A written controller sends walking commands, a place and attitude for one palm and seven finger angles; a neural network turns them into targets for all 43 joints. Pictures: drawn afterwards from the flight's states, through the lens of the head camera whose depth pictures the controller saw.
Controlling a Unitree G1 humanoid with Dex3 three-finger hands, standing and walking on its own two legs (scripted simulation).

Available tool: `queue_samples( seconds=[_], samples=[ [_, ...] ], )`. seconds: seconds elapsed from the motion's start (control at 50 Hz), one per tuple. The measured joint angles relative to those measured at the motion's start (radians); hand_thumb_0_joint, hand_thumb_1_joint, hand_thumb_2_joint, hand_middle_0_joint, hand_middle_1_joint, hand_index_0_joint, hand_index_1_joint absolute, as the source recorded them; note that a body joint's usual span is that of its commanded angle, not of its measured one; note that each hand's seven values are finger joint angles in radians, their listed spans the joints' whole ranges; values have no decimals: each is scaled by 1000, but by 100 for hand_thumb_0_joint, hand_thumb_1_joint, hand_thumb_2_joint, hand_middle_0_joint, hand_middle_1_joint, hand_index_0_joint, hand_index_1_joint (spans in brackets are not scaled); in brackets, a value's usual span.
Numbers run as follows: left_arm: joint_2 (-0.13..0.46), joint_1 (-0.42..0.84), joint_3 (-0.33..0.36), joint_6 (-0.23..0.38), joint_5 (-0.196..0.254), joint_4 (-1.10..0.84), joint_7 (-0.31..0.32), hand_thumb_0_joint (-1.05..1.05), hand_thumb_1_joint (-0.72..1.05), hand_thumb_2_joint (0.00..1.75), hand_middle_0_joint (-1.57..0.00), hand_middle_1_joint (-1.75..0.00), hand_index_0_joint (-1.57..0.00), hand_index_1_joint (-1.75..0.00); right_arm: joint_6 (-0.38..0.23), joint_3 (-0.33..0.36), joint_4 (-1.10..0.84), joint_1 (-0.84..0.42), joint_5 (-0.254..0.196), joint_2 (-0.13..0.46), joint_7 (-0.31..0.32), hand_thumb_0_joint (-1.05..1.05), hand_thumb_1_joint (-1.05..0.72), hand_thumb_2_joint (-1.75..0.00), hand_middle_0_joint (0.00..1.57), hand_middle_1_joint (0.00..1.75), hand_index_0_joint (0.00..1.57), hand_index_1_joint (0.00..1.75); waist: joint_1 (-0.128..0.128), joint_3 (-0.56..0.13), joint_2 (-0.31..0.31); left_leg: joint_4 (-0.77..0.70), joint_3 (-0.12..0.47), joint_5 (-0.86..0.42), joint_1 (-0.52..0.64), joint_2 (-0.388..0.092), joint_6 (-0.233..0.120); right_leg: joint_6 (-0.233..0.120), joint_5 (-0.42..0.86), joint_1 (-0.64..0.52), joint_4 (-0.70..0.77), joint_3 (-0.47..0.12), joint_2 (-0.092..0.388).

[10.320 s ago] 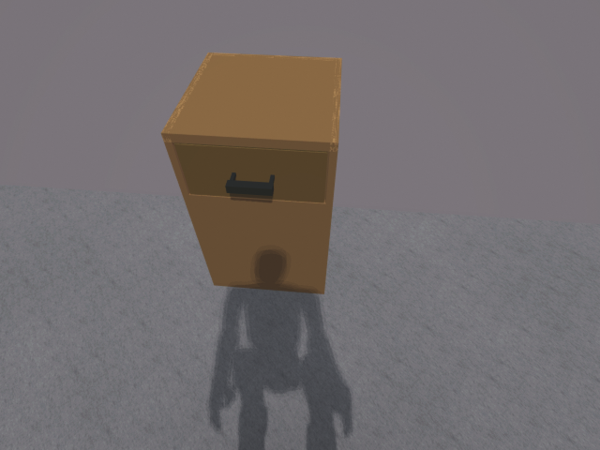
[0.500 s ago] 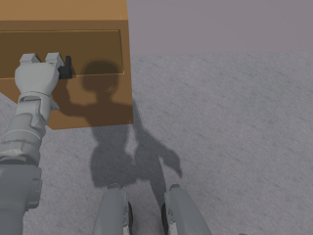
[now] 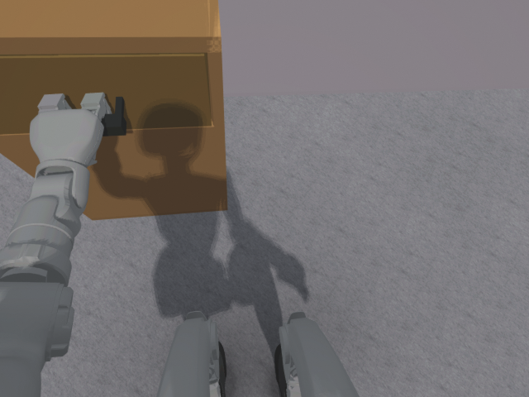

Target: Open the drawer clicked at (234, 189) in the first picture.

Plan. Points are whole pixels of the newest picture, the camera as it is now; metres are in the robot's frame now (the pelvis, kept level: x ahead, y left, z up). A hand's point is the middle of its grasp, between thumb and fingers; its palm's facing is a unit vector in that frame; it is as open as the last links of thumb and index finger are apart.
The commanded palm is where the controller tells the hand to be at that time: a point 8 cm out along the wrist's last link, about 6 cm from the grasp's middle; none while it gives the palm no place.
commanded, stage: pull the drawer open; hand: left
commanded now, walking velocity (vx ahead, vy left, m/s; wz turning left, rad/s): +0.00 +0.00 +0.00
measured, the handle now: (84, 114) +0.54 +0.27 -0.03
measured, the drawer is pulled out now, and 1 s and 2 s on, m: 0.00 0.09 0.20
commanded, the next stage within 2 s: none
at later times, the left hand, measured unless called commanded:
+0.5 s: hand (83, 177) +0.44 +0.26 -0.04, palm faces -0.06 -0.04 -1.00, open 6.0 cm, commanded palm +0.42 +0.24 +0.01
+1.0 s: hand (81, 207) +0.40 +0.26 -0.04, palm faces -0.06 -0.04 -1.00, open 6.0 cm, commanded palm +0.37 +0.25 +0.01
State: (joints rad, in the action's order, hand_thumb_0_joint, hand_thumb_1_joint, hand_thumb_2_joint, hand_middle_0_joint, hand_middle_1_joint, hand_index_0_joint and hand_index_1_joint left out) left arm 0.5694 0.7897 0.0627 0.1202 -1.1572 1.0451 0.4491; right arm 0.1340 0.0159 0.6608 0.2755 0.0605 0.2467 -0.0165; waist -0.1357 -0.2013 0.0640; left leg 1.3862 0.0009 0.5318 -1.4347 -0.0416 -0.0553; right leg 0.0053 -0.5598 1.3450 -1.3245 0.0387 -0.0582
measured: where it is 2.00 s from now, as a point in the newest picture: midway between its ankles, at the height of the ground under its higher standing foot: (253, 395)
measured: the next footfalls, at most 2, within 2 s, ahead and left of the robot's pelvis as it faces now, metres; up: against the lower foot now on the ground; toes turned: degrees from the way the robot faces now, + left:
none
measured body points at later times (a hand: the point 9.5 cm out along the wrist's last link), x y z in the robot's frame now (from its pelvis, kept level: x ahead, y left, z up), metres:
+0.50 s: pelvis +0.01 +0.00 +0.01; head +0.17 +0.02 +0.44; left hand +0.44 +0.26 +0.01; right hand +0.08 -0.27 -0.12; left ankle +0.04 +0.09 -0.59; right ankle +0.02 -0.13 -0.59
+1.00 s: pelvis +0.01 -0.01 +0.02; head +0.15 +0.00 +0.45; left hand +0.39 +0.26 +0.01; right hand +0.12 -0.27 -0.11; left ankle +0.04 +0.09 -0.59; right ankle +0.02 -0.13 -0.59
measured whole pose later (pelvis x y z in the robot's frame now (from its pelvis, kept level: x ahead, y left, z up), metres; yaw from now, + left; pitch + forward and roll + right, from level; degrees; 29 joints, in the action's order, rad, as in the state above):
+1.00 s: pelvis +0.01 -0.01 +0.02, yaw +1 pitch +29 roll -3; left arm 0.43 0.43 0.03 0.13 -1.15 0.84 0.56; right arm 0.16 0.05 0.65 0.21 0.05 0.24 -0.02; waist -0.04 -0.22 0.05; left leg 1.29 -0.02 0.53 -1.27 -0.03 -0.04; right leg -0.01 -0.57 1.20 -1.26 0.02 -0.05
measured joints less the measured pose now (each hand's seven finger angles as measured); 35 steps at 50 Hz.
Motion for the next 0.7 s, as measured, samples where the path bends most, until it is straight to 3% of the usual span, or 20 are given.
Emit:
queue_samples(
  seconds=[0.14, 0.7],
  samples=[
    [-13, -46, 4, -7, 12, -38, -3, 1, 68, 78, -31, -134, -36, -133, 9, 8, -3, -1, -1, -4, -4, 0, -91, -90, 21, 30, 20, 30, 7, 3, -1, -15, -7, 0, 24, -4, 0, 0, 3, -21, 15, -8, -3],
    [-108, -257, -18, 21, 11, -146, 86, 1, 69, 79, -29, -135, -35, -132, 20, 27, -8, -56, -4, -1, -3, 0, -91, -90, 21, 30, 20, 30, 71, -9, -12, -70, -16, 2, 127, 5, 8, -7, -6, -113, 52, -18, 5]
  ],
)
